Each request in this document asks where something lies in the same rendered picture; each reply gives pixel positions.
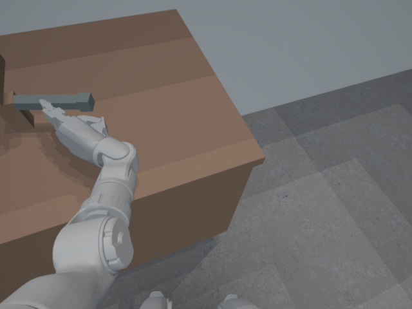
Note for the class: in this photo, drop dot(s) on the left robot shin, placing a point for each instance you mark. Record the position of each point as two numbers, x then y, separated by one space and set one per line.
156 294

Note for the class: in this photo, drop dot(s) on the robot left forearm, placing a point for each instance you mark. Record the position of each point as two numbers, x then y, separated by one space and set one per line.
113 191

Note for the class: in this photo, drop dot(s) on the tap lever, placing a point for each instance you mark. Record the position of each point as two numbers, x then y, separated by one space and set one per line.
83 101

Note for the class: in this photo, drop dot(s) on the right robot shin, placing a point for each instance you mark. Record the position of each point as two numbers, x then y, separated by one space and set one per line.
232 296

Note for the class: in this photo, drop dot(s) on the counter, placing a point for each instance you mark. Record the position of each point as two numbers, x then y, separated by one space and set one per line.
156 90

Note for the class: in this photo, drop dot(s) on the robot shin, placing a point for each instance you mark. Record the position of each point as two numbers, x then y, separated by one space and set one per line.
156 294
232 296

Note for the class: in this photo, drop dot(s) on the left robot hand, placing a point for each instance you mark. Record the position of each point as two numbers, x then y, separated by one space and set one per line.
79 134

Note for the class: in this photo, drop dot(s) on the left robot upper arm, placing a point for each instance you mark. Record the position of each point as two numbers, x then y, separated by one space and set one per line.
88 256

